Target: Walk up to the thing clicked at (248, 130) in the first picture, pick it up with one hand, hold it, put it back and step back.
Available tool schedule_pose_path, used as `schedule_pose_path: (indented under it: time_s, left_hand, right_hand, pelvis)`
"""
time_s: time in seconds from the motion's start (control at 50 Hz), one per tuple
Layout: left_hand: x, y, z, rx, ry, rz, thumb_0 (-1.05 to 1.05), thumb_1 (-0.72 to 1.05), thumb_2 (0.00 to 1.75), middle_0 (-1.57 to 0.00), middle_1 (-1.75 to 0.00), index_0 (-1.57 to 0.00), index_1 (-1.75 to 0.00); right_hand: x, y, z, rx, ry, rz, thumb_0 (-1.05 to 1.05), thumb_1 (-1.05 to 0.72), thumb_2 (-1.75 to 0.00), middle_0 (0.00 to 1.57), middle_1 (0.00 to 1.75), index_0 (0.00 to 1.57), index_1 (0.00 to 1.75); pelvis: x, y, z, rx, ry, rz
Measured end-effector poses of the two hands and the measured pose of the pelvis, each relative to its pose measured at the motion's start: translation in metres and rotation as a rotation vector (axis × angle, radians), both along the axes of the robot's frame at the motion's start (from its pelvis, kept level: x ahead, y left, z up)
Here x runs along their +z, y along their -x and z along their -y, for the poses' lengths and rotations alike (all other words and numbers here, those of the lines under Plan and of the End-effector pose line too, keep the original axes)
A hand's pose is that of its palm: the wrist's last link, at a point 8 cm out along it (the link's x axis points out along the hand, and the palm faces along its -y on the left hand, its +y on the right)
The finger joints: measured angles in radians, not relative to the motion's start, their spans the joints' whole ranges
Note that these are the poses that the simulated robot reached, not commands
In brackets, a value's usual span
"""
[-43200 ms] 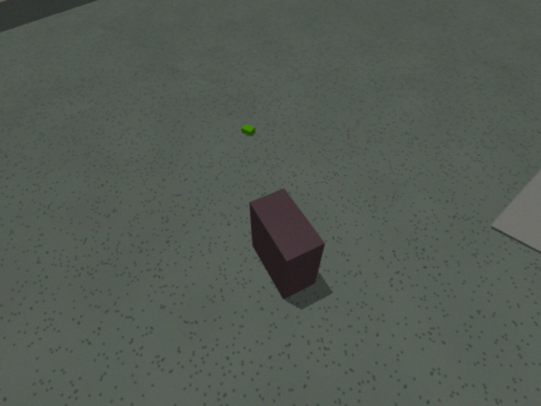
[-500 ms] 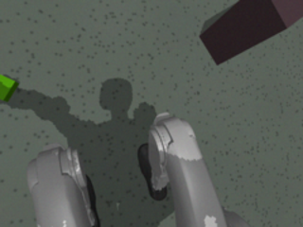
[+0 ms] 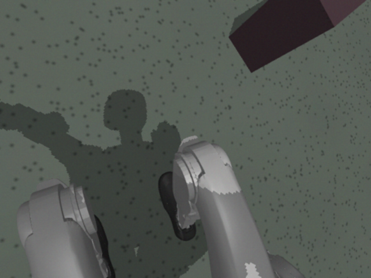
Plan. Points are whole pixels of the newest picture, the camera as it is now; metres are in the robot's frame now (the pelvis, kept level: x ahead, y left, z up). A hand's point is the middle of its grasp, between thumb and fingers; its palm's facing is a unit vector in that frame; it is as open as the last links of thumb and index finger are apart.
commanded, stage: rise first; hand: left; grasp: from above
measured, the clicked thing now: out of the picture +0.49 +0.31 -0.31
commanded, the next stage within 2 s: approach in 0.98 s
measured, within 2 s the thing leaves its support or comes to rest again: neither
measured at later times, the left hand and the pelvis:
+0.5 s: hand out of the picture +0.46 +0.36 -0.19, palm faces -0.19 -0.37 -0.91, open 13.5 cm; pelvis +0.00 +0.00 +0.00, yaw -1 degrees
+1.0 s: hand out of the picture +0.46 +0.35 -0.19, palm faces -0.20 -0.37 -0.91, open 13.7 cm; pelvis +0.00 +0.00 +0.00, yaw -1 degrees
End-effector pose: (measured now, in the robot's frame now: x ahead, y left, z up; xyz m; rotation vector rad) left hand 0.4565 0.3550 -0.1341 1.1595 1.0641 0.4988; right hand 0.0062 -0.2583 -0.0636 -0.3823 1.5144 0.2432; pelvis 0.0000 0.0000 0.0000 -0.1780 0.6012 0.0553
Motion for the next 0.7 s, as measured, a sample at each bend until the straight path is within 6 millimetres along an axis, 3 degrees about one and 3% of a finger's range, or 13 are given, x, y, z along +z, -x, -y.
schedule_pose_path:
  time_s: [0.28,0.7]
  left_hand:
    - [-0.0025,-0.0052,-0.0018,0.011,0.001,0.003,0.00,-0.42,0.87,-0.29,-0.84,-0.26,-0.87]
    - [0.0022,-0.0002,-0.0073,0.007,0.003,-0.009,0.00,-0.46,0.90,-0.24,-0.90,-0.22,-0.92]
  right_hand:
    - [0.0096,0.0062,-0.0043,-0.011,0.005,-0.018,0.00,-0.92,-0.91,0.20,0.29,0.19,0.30]
    - [0.0077,0.0043,-0.0045,-0.005,0.001,-0.004,0.00,-0.91,-0.90,0.20,0.29,0.19,0.30]
  pelvis:
    - [0.0031,-0.0003,-0.0012,-0.004,0.011,-0.001]
    - [0.0027,0.0007,-0.0003,0.000,0.006,0.002]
